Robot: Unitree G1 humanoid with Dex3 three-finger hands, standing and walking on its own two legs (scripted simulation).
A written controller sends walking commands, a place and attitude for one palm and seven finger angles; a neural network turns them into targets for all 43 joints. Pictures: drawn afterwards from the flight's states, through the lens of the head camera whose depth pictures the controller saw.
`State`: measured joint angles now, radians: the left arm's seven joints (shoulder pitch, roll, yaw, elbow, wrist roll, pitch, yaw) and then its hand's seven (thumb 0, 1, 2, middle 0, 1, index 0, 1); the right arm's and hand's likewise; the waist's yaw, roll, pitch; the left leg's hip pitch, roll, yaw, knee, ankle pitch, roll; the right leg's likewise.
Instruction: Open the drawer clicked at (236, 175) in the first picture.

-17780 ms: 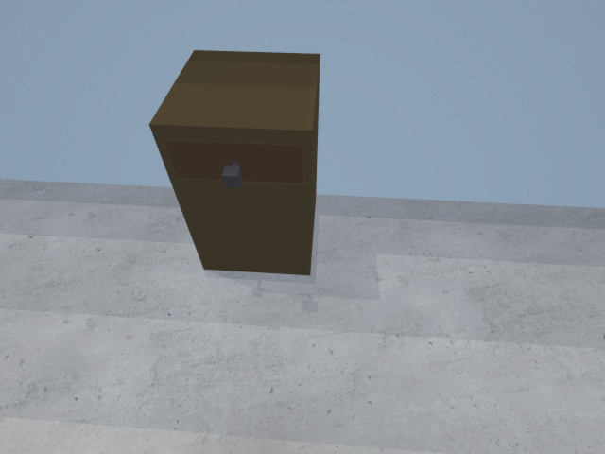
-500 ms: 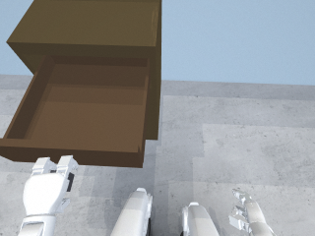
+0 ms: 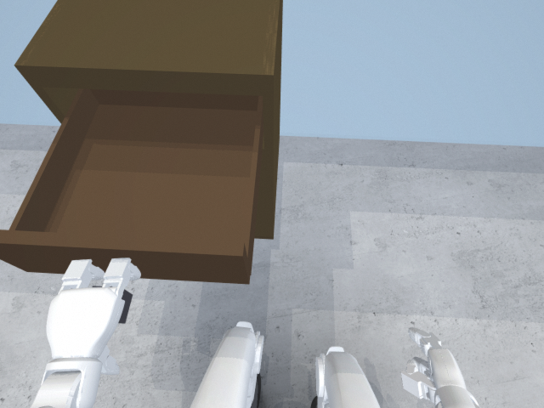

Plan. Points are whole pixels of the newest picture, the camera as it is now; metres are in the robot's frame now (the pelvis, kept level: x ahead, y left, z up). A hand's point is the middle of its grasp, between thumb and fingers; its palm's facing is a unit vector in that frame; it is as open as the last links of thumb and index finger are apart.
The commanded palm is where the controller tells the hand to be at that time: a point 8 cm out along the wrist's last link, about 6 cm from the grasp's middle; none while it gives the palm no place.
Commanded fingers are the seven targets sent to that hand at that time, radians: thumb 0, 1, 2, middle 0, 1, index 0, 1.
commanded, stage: lift the hand off the handle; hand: left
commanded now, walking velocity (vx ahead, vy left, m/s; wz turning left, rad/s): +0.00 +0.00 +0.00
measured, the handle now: (113, 290) +0.26 +0.28 -0.04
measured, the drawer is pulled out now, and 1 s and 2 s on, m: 0.30 0.30 0.30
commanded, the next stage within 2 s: none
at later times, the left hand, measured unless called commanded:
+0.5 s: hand (97, 313) +0.22 +0.28 -0.03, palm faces -0.05 -0.06 -1.00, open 13.3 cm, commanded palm +0.23 +0.27 +0.04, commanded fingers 0.00 -0.50 0.30 -0.30 -1.20 -0.30 -1.20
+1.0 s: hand (81, 304) +0.23 +0.29 +0.01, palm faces -0.04 -0.06 -1.00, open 13.1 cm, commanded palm +0.23 +0.27 +0.08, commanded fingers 0.00 -0.50 0.30 -0.30 -1.20 -0.30 -1.20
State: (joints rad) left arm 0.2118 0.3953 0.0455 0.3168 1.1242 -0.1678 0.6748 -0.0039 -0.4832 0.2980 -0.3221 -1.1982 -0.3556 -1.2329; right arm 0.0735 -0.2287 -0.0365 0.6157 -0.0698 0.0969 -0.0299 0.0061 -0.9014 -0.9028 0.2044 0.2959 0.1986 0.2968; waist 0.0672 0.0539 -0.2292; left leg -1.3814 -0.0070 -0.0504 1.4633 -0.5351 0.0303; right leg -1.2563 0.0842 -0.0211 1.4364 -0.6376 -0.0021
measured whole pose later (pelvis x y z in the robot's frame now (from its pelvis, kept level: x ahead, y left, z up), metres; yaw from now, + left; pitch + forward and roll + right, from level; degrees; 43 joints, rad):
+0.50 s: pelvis +0.00 +0.01 +0.03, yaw +0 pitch +22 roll -5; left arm 0.24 0.40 0.02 0.30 1.09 -0.11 0.60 0.00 -0.49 0.30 -0.32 -1.20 -0.43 -1.22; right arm 0.10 -0.23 -0.03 0.60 -0.05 0.09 -0.05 0.01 -0.90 -0.90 0.21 0.30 0.20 0.30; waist 0.03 0.06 -0.21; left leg -1.23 -0.01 -0.05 1.34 -0.50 0.04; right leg -1.10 0.08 -0.01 1.30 -0.59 0.00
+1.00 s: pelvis +0.01 +0.01 +0.06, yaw +1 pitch +19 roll -4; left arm 0.26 0.40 -0.01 0.25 1.07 -0.08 0.56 0.00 -0.49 0.30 -0.32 -1.20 -0.45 -1.24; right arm 0.12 -0.22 -0.02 0.58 -0.04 0.10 -0.04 0.01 -0.90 -0.90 0.21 0.30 0.20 0.30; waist 0.04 0.07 -0.19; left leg -1.08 -0.01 -0.04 1.22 -0.47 0.05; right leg -0.95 0.07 0.00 1.18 -0.56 0.01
